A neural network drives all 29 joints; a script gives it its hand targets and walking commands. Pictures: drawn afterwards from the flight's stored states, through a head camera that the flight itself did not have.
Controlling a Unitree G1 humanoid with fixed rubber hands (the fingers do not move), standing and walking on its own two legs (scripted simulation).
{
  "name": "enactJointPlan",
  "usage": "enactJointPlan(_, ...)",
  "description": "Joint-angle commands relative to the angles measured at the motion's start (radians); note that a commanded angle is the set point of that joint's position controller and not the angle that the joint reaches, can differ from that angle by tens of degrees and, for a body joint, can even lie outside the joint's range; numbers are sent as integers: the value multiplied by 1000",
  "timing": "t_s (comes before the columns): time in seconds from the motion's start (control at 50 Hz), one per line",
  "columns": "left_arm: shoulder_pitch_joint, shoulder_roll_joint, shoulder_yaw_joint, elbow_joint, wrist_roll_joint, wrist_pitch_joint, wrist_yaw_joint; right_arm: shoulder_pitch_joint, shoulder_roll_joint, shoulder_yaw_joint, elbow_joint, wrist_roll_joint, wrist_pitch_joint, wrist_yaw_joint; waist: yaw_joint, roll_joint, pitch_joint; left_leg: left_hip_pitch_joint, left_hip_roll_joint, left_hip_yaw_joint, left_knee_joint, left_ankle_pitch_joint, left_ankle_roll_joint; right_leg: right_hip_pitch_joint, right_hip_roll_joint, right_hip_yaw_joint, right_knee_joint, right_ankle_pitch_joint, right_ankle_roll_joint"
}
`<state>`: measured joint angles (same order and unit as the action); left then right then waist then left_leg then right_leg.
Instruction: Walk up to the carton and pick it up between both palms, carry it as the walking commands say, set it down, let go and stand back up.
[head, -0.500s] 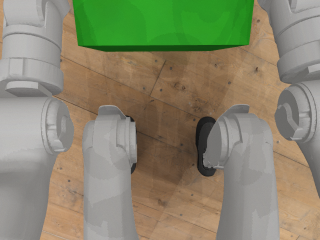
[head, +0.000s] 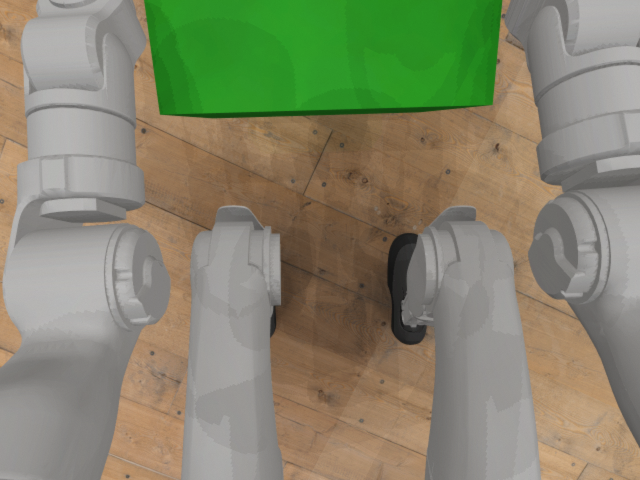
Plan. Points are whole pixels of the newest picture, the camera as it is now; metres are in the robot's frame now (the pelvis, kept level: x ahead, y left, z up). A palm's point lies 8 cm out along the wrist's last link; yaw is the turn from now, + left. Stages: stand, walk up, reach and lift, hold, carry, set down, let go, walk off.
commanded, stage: reach and lift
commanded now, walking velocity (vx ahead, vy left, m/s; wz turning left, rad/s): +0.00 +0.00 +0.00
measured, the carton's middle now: out of the picture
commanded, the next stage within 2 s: none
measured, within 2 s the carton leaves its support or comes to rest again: neither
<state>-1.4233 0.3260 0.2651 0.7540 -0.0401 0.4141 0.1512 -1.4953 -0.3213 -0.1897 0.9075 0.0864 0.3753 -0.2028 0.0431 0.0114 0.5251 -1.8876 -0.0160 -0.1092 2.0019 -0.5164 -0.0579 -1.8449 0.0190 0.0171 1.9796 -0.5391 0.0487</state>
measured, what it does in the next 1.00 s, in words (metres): rises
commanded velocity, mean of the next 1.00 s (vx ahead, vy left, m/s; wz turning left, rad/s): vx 0.00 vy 0.00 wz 0.00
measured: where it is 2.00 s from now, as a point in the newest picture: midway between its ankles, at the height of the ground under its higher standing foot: (333, 306)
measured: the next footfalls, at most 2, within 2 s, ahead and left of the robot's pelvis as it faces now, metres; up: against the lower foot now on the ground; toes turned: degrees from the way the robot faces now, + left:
none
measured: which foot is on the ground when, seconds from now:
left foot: down 0.00-1.00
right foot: down 0.00-1.00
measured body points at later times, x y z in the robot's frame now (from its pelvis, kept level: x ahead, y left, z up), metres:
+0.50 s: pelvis -0.01 +0.00 +0.05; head +0.32 +0.02 +0.35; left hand +0.54 +0.22 -0.03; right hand +0.57 -0.15 -0.03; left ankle +0.14 +0.14 -0.41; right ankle +0.14 -0.14 -0.41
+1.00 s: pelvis -0.01 +0.00 +0.10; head +0.30 +0.02 +0.42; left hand +0.53 +0.21 +0.04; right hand +0.55 -0.15 +0.04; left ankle +0.14 +0.14 -0.41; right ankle +0.14 -0.14 -0.41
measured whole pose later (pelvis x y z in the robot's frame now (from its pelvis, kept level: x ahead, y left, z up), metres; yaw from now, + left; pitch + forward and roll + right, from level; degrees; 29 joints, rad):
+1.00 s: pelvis -0.01 +0.00 +0.10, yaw +1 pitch +16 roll -3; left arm -1.28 0.22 0.32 0.63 0.04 0.49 0.18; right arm -1.34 -0.24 -0.29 0.77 -0.01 0.45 -0.18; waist 0.03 0.02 0.52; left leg -1.48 -0.02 -0.11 1.66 -0.45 -0.05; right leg -1.45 0.02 0.02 1.63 -0.46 0.05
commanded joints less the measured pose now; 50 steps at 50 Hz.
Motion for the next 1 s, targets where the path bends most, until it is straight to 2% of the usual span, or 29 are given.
enactJointPlan(0.0, -719, -1063, -403, -182, -143, -14, -383, -718, 1037, 261, -323, 124, -25, 417, -61, 32, -2232, 673, -112, 215, -258, 233, 32, 480, 132, -140, -248, 210, -39)
enactJointPlan(0.06, -681, -1106, -355, -150, -91, -13, -400, -571, 1076, 152, -108, 30, 2, 453, -91, 65, -2058, 631, -104, 206, -315, 125, 32, 340, 129, -155, -287, 84, -47)
enactJointPlan(0.1, -619, -1111, -299, -104, -42, -16, -401, -599, 1076, 159, -196, 37, -16, 461, -15, 87, -2053, 699, -109, 213, -318, 199, 43, 334, 129, -142, -290, 124, -51)
enactJointPlan(0.14, -583, -1147, -344, -157, -82, -23, -402, -594, 1122, 237, -301, 68, -18, 460, -15, 58, -2234, 752, -121, 215, -299, 364, 37, 447, 145, -136, -281, 292, -45)
enactJointPlan(0.18, -587, -1148, -277, -125, -55, -20, -403, -564, 1130, 187, -227, 31, -3, 476, -75, 7, -2138, 709, -116, 207, -331, 251, 46, 439, 135, -147, -317, 201, -35)
enactJointPlan(0.2, -569, -1103, -229, -90, -14, -13, -403, -545, 1112, 119, -114, -5, 7, 481, -35, 27, -2003, 663, -106, 211, -360, 164, 45, 347, 131, -148, -327, 98, -39)
enactJointPlan(0.22, -561, -1156, -259, -93, -23, -15, -410, -567, 1117, 158, -197, -6, 1, 480, -56, 3, -2058, 669, -120, 218, -352, 206, 43, 437, 135, -146, -346, 160, -35)
enactJointPlan(0.3, -646, -1114, -412, -337, -134, -22, -408, -659, 1185, 384, -491, 147, -3, 455, 4, -24, -2542, 820, -139, 208, -333, 420, 49, 741, 150, -101, -328, 418, -21)
enactJointPlan(0.32, -709, -1085, -414, -359, -144, -17, -408, -634, 1208, 356, -352, 136, 26, 455, -21, -30, -2526, 764, -131, 203, -365, 296, 45, 735, 144, -106, -352, 314, -12)
enactJointPlan(0.36, -730, -1131, -512, -397, -191, 11, -408, -691, 1179, 420, -487, 148, 34, 442, -62, -25, -2688, 888, -133, 200, -384, 324, 35, 819, 146, -119, -363, 332, -19)
enactJointPlan(0.38, -621, -1107, -448, -197, -127, 26, -414, -628, 1120, 358, -367, 96, 33, 438, -38, 19, -2423, 764, -128, 207, -375, 279, 29, 657, 136, -115, -357, 269, -26)
enactJointPlan(0.4, -594, -1159, -473, -236, -132, 32, -412, -657, 1149, 380, -458, 136, 22, 449, -26, 64, -2495, 913, -134, 192, -399, 318, 38, 652, 145, -123, -370, 264, -29)
enactJointPlan(0.42, -632, -1118, -427, -202, -102, 29, -414, -606, 1146, 340, -322, 103, 33, 452, -10, 58, -2332, 789, -124, 208, -405, 233, 29, 637, 134, -109, -388, 195, -31)
enactJointPlan(0.46, -628, -1177, -452, -227, -116, 28, -421, -536, 1131, 271, -277, 57, 37, 476, -108, 48, -2311, 856, -118, 190, -436, 226, 18, 571, 137, -147, -422, 177, -39)
enactJointPlan(0.56, -641, -1162, -445, -297, -127, 9, -426, -524, 1218, 341, -264, 87, 51, 480, -34, 1, -2447, 842, -130, 214, -446, 252, 28, 712, 137, -118, -435, 228, -33)
enactJointPlan(0.6, -669, -1164, -452, -263, -124, 17, -425, -547, 1160, 290, -270, 62, 44, 485, -92, 23, -2355, 893, -117, 175, -488, 193, 25, 599, 138, -145, -446, 160, -33)
enactJointPlan(0.64, -595, -1167, -421, -221, -93, 29, -427, -591, 1169, 317, -308, 92, 42, 494, -15, 47, -2319, 893, -118, 201, -487, 183, 27, 619, 133, -125, -470, 127, -36)
enactJointPlan(0.66, -639, -1216, -469, -268, -128, 31, -427, -590, 1172, 319, -336, 85, 44, 495, -84, 54, -2441, 982, -119, 174, -509, 191, 25, 641, 137, -147, -472, 150, -41)
enactJointPlan(0.68, -623, -1209, -490, -276, -137, 41, -433, -559, 1181, 336, -337, 98, 54, 493, -76, 100, -2472, 1005, -119, 203, -509, 237, 19, 720, 127, -133, -495, 186, -45)
enactJointPlan(0.7, -627, -1166, -395, -200, -83, 29, -426, -567, 1141, 264, -229, 48, 50, 500, -51, 31, -2302, 888, -111, 181, -511, 151, 24, 556, 129, -134, -478, 98, -33)
enactJointPlan(0.72, -633, -1206, -478, -339, -131, 29, -424, -544, 1207, 330, -313, 98, 57, 512, -38, 49, -2465, 1021, -119, 193, -520, 233, 21, 695, 140, -130, -498, 178, -40)
enactJointPlan(0.76, -725, -1170, -520, -397, -162, 21, -420, -569, 1154, 329, -339, 107, 46, 499, -93, 75, -2469, 1010, -117, 177, -517, 232, 16, 699, 127, -113, -501, 196, -49)
enactJointPlan(0.8, -580, -1203, -429, -218, -112, 37, -428, -583, 1168, 338, -375, 86, 40, 498, -27, -1, -2375, 950, -118, 186, -535, 217, 28, 713, 130, -112, -516, 167, -40)
enactJointPlan(0.84, -499, -1198, -390, -160, -71, 41, -434, -553, 1201, 311, -290, 88, 47, 503, -6, 32, -2299, 916, -118, 193, -556, 172, 37, 722, 122, -99, -542, 130, -35)
enactJointPlan(0.86, -547, -1241, -418, -197, -103, 39, -436, -531, 1182, 324, -318, 71, 45, 508, -46, 27, -2360, 955, -118, 183, -562, 220, 30, 712, 130, -119, -538, 173, -41)
enactJointPlan(0.88, -571, -1223, -474, -351, -135, 20, -437, -533, 1255, 384, -391, 106, 45, 502, -28, -27, -2558, 1018, -131, 186, -558, 294, 30, 857, 136, -107, -552, 268, -34)
enactJointPlan(0.9, -550, -1199, -434, -263, -109, 20, -433, -452, 1211, 325, -302, 72, 44, 496, -53, 20, -2385, 959, -130, 199, -550, 273, 22, 795, 133, -107, -544, 252, -38)
enactJointPlan(0.96, -592, -1207, -503, -396, -160, 9, -441, -458, 1282, 395, -376, 107, 46, 489, -46, 3, -2571, 1041, -127, 193, -580, 336, 26, 954, 135, -91, -568, 333, -32)
enactJointPlan(0.98, -547, -1231, -460, -279, -127, 19, -442, -438, 1252, 341, -327, 64, 44, 493, -75, 8, -2448, 969, -133, 186, -601, 258, 23, 876, 134, -100, -589, 257, -32)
